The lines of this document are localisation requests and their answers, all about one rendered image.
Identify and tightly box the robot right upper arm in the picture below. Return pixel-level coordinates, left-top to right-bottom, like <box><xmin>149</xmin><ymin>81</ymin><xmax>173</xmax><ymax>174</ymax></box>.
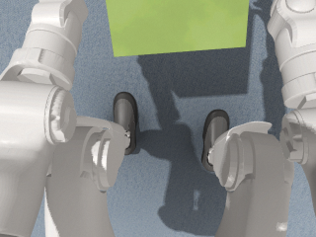
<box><xmin>279</xmin><ymin>107</ymin><xmax>316</xmax><ymax>217</ymax></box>

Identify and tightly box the carton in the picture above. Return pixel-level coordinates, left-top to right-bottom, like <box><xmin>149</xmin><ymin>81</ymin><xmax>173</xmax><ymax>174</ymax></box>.
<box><xmin>106</xmin><ymin>0</ymin><xmax>250</xmax><ymax>57</ymax></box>

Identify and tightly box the left robot forearm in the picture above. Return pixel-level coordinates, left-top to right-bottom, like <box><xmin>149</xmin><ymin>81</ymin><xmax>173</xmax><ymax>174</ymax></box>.
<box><xmin>0</xmin><ymin>0</ymin><xmax>89</xmax><ymax>91</ymax></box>

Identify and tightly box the robot right thigh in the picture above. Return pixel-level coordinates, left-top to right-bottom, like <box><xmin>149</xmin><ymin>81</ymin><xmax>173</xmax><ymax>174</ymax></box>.
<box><xmin>214</xmin><ymin>131</ymin><xmax>291</xmax><ymax>237</ymax></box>

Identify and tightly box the right robot forearm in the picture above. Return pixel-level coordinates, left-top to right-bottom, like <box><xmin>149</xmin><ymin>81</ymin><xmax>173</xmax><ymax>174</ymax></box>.
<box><xmin>267</xmin><ymin>0</ymin><xmax>316</xmax><ymax>110</ymax></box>

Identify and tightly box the robot left upper arm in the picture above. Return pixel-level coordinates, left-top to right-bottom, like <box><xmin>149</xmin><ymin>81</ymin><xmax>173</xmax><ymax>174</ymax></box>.
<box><xmin>0</xmin><ymin>80</ymin><xmax>77</xmax><ymax>237</ymax></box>

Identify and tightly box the robot thigh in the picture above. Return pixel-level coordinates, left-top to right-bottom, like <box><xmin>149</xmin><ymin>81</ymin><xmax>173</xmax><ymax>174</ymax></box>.
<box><xmin>44</xmin><ymin>126</ymin><xmax>119</xmax><ymax>237</ymax></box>
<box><xmin>214</xmin><ymin>131</ymin><xmax>291</xmax><ymax>237</ymax></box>

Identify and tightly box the robot left thigh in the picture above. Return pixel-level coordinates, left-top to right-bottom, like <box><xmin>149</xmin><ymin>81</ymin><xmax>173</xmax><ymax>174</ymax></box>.
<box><xmin>44</xmin><ymin>126</ymin><xmax>119</xmax><ymax>237</ymax></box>

